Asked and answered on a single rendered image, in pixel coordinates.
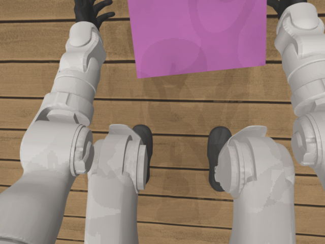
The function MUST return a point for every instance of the robot right upper arm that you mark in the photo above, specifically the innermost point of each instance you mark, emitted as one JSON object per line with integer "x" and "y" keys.
{"x": 308, "y": 142}

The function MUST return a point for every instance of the right robot shin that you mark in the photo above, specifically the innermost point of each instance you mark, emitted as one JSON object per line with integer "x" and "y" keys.
{"x": 257, "y": 131}

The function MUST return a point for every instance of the robot left upper arm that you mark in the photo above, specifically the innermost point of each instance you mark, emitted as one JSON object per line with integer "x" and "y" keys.
{"x": 53, "y": 155}

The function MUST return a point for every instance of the left robot forearm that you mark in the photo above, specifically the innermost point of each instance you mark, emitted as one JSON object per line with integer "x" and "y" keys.
{"x": 75, "y": 84}

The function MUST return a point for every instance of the carton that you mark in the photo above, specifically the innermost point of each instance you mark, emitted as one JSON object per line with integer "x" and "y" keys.
{"x": 172, "y": 37}

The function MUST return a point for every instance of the robot right hand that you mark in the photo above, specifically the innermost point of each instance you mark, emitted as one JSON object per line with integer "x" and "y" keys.
{"x": 280, "y": 6}

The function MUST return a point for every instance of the right robot forearm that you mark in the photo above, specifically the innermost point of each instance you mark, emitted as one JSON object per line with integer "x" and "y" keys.
{"x": 301, "y": 42}

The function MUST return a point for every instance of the right robot foot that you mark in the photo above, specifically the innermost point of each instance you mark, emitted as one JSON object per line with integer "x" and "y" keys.
{"x": 216, "y": 140}

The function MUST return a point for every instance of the robot left hand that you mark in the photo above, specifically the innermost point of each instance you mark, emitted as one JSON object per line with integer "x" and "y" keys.
{"x": 86, "y": 11}

